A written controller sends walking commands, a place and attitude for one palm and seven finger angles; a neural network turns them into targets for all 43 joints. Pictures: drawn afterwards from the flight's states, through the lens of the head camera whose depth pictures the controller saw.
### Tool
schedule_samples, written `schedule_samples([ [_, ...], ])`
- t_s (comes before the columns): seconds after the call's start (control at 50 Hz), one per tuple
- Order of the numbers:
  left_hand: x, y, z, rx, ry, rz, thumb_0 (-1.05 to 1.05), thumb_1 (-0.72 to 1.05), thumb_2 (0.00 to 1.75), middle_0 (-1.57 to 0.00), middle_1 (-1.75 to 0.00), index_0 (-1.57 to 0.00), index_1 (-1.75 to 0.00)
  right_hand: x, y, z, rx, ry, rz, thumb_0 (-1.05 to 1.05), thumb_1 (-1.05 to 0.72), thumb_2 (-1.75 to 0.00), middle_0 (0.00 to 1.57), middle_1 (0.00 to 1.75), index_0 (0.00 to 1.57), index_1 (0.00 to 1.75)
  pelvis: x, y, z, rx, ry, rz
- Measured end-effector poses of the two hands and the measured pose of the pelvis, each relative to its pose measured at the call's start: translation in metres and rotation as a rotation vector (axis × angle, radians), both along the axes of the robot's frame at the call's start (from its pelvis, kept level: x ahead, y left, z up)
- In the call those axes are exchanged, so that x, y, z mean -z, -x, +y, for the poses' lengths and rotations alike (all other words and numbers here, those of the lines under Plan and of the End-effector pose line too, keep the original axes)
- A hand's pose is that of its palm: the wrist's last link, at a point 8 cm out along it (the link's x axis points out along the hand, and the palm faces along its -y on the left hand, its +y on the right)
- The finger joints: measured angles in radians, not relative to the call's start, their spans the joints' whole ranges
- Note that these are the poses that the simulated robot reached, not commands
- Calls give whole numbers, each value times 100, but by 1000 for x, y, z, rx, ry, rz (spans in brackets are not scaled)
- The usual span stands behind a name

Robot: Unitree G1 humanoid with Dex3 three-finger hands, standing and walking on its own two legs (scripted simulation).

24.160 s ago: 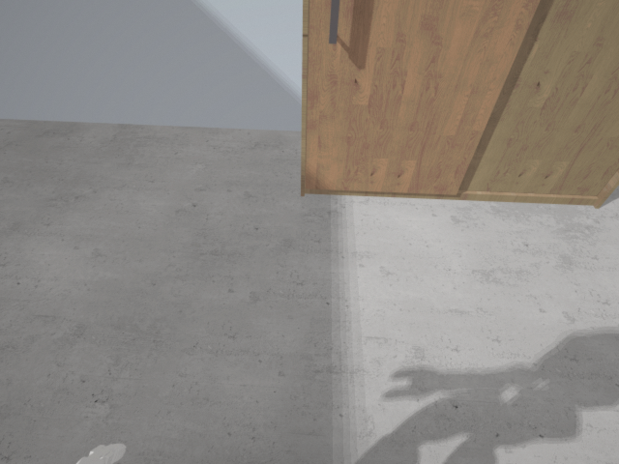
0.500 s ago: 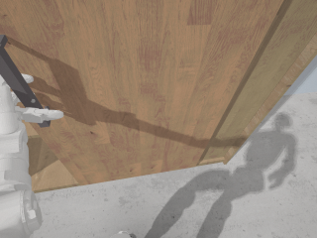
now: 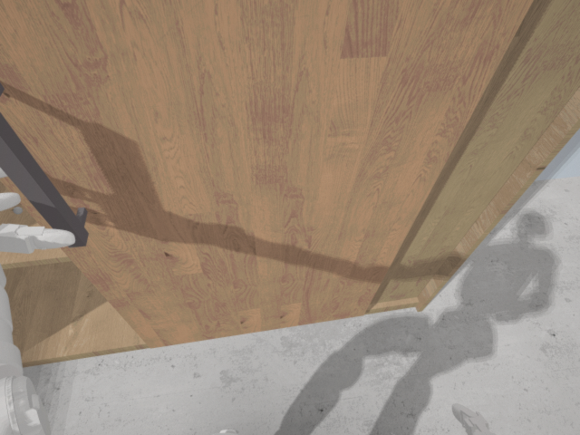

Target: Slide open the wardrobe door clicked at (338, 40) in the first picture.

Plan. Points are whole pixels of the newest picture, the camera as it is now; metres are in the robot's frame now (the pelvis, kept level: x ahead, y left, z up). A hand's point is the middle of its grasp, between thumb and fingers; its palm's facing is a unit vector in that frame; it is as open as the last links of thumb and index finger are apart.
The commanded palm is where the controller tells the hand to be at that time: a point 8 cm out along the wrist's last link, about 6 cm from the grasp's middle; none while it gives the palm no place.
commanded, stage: slip the hand off the handle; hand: left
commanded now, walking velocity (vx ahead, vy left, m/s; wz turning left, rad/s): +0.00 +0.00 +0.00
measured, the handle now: (41, 175) +0.41 +0.36 +0.12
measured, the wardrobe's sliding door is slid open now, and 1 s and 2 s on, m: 0.48 0.48 0.48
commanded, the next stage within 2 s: draw the hand back to the body in 1.00 s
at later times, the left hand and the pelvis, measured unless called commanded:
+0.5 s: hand out of the picture +0.36 +0.41 +0.09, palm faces +0.50 -0.82 -0.28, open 14.9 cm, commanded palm +0.29 +0.43 +0.11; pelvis +0.00 +0.01 -0.01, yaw -2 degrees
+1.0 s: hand out of the picture +0.25 +0.39 +0.10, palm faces +0.53 -0.80 -0.27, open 14.7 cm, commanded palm +0.20 +0.41 +0.11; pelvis -0.02 +0.01 +0.00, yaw +2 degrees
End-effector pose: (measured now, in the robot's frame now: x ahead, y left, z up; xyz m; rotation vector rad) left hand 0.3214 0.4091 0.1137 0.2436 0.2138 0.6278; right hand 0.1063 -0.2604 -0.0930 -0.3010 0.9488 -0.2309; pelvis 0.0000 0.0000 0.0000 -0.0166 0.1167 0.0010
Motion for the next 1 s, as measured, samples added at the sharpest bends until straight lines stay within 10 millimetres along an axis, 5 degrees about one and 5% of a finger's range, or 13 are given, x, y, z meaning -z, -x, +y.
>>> schedule_samples([
  [0.26, 1, 2, 33, 35, 12, -8, -1, -54, 20, -26, -115, -26, -116, 10, 55, -20, 49, 57, 176, 1, -90, -90, 21, 30, 20, 30, 6, 4, -1, -11, 12, 39],
  [0.48, 2, 0, 35, 81, -24, -40, -1, -54, 20, -25, -115, -22, -113, 11, 84, -7, 128, 27, 208, 1, -90, -90, 20, 30, 20, 30, 7, 2, 13, 24, 15, 50],
  [0.6, 10, 30, 30, 85, -25, -39, -1, -54, 20, -26, -115, -22, -113, 9, 58, 10, 106, -6, 112, 1, -90, -90, 20, 30, 20, 30, 5, -1, 21, 24, 15, 23],
  [0.86, 3, 101, 21, 36, -23, -68, -1, -54, 20, -25, -115, -25, -115, -14, -45, 47, -111, -25, -178, 1, -90, -90, 21, 30, 20, 30, 1, 14, 21, -32, 18, -41],
  [1.0, 1, 121, 7, 44, -17, -50, -1, -55, 20, -25, -115, -25, -115, -26, -63, 53, -156, -46, -268, 1, -90, -90, 21, 30, 20, 30, -3, 18, 13, -41, 11, -69],
])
